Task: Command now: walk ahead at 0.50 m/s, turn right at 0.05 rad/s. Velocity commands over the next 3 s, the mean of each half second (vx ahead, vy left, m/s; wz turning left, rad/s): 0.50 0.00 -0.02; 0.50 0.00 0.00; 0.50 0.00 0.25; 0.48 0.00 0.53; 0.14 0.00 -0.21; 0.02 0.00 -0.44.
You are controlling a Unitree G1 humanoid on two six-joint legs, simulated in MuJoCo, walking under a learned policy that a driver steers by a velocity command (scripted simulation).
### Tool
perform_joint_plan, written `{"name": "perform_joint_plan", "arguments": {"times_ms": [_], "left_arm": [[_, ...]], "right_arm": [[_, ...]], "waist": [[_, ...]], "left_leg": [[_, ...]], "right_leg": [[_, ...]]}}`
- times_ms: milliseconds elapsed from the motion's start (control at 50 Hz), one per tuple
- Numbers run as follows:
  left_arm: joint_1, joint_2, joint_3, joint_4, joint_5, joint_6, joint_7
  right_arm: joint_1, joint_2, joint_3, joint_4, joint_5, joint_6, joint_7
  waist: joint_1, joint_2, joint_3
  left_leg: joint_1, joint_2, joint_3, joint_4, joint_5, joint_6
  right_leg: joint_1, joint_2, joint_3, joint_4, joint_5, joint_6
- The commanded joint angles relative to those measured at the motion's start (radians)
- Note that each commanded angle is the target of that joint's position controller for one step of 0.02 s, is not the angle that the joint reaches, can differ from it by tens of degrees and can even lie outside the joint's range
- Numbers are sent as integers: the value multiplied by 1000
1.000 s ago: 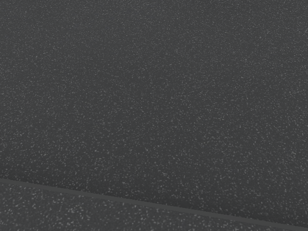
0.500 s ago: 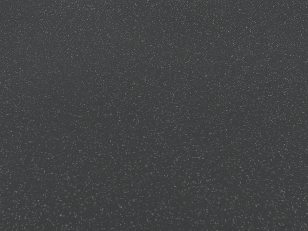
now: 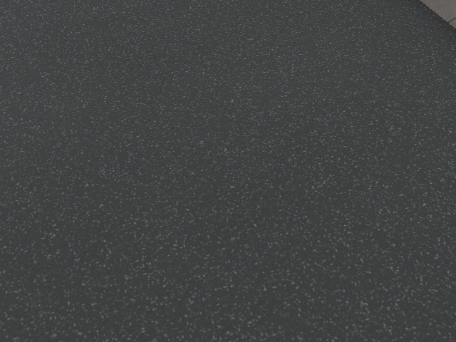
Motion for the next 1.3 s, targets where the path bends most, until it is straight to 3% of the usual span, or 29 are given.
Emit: {"name": "perform_joint_plan", "arguments": {"times_ms": [20,60,80,100,120,160,180,200,220,240,260,300,360,540,600,620,640,660,680,720,760,960,1100,1180,1200,1220,1240,1260,1300], "left_arm": [[-109,77,13,-94,-1,8,-1],[-175,85,7,-111,-2,12,4],[-281,108,46,-128,-222,-8,5],[-240,111,44,-105,-240,-21,1],[-185,110,51,-75,-210,-32,-6],[187,144,88,68,-160,-25,1],[419,173,99,149,-136,-13,8],[459,218,94,164,-109,-14,22],[477,236,110,166,-124,3,34],[477,268,131,182,-131,6,37],[334,175,106,167,-130,11,44],[154,153,89,134,-110,-30,54],[108,121,76,148,-97,-43,71],[260,189,121,201,-149,-18,101],[254,178,116,207,-137,-4,94],[250,147,103,189,-119,-4,93],[345,31,66,177,-113,-29,83],[298,111,87,184,-121,-51,76],[197,164,105,156,-143,-60,81],[108,154,112,131,-124,-52,100],[145,127,117,148,-121,-26,102],[-139,79,111,79,-117,-17,81],[-317,78,92,13,-132,-37,44],[-56,167,136,77,-127,-58,47],[166,238,161,129,-114,-61,56],[293,329,180,154,-103,-53,62],[311,239,153,163,-107,-45,65],[201,179,134,147,-113,-44,68],[52,104,112,125,-108,-52,62]], "right_arm": [[5,-114,-7,-35,3,-14,22],[32,-139,-15,-14,26,-24,7],[-38,-237,-78,-15,163,28,-40],[-12,-234,-79,-1,153,60,-64],[23,-203,-80,13,133,75,-72],[7,-143,-77,28,106,79,-57],[29,-90,-75,49,113,60,-41],[136,-29,-62,38,145,29,-31],[113,-117,-75,-17,163,-6,-23],[-20,-116,-71,-98,181,-15,-29],[-168,-137,-82,-131,158,0,-64],[-200,-93,-78,-153,138,28,-80],[-267,-78,-95,-168,100,43,-63],[-616,-131,-98,-282,107,38,-5],[-452,-192,-138,-236,98,31,2],[-258,-264,-164,-190,96,31,-4],[-135,-363,-186,-151,104,31,5],[-101,-290,-167,-151,110,30,9],[-199,-254,-154,-166,102,26,4],[-372,-214,-142,-197,86,22,5],[-411,-164,-134,-189,81,15,8],[-231,-199,-141,-73,105,14,-29],[-136,-214,-148,5,111,33,-32],[-207,-224,-150,-1,121,43,-31],[-251,-198,-137,-31,112,39,-28],[-143,-76,-101,-48,110,22,-20],[-145,-135,-115,-25,132,2,-17],[-232,-205,-139,-51,151,-3,-20],[-328,-195,-148,-71,137,11,-38]], "waist": [[41,85,204],[12,60,233],[2,54,286],[11,31,241],[7,40,185],[163,46,-11],[260,-101,-115],[235,-252,-254],[264,-295,-379],[276,-232,-386],[232,9,-221],[128,-2,-69],[81,-34,98],[174,11,99],[83,10,-10],[16,97,-135],[37,374,-283],[11,311,-317],[27,248,-168],[101,118,-40],[160,141,-33],[114,111,64],[59,125,140],[216,153,-12],[306,109,-163],[277,-139,-340],[286,-167,-397],[269,-123,-223],[211,-32,-54]], "left_leg": [[-269,236,-260,-144,123,208],[-114,247,-285,-69,142,176],[-118,249,-280,1,312,126],[-7,247,-250,102,410,104],[49,225,-228,209,486,86],[-107,152,-174,625,512,40],[-403,25,-124,1028,-43,-29],[-733,24,-233,1316,-320,-47],[-823,51,-294,1359,-247,-66],[-928,83,-254,1263,-110,-58],[-906,126,-130,1237,32,-59],[-835,182,-191,1056,247,-52],[-646,218,-189,557,368,-82],[-456,130,-107,-56,539,-12],[-162,63,-41,-119,475,44],[121,174,-184,-106,542,97],[479,411,-656,-254,319,254],[531,421,-849,-364,166,252],[421,401,-722,-370,191,206],[105,338,-512,-409,419,174],[-20,286,-402,-463,482,150],[29,254,-212,-555,538,126],[204,304,-190,-483,641,125],[129,253,-172,-201,1058,79],[-77,199,-139,60,896,43],[-481,37,-86,460,308,-36],[-571,27,-229,628,10,-29],[-649,87,-223,671,72,-17],[-584,167,-180,580,227,-8]], "right_leg": [[144,13,-34,-32,-3,-17],[108,4,-27,-157,-110,-13],[95,35,34,-198,-146,-8],[90,16,40,-273,-108,-12],[163,17,27,-340,-54,-21],[662,41,-54,-361,103,-36],[1029,-59,11,-247,303,-87],[1335,-185,107,127,587,-155],[1350,-233,250,103,451,-252],[1267,-309,432,-118,-245,-337],[1012,-248,435,-309,-524,-285],[658,-322,526,-343,-523,-318],[332,-131,202,-403,-393,-229],[549,-127,89,-409,-444,-167],[573,-46,9,-164,-219,-112],[411,24,-65,136,-309,-68],[31,181,-96,533,-810,-2],[-108,168,47,654,-972,-12],[-189,119,37,676,-904,-29],[-70,40,15,544,-745,-36],[63,12,22,453,-696,-46],[5,44,-6,17,-301,-10],[-1,76,-56,-147,-413,-32],[473,154,-102,-218,-470,-99],[819,20,35,-161,-443,-158],[1219,-264,462,-214,-537,-302],[1196,-299,642,-327,-635,-322],[1051,-259,469,-350,-652,-264],[751,-177,240,-430,-582,-197]]}}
